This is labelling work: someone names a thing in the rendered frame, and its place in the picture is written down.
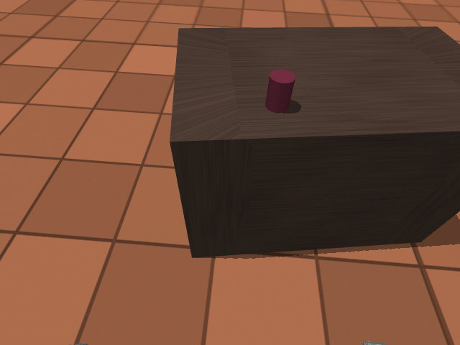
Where can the can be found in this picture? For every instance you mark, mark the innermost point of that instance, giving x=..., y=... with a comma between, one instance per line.
x=280, y=88

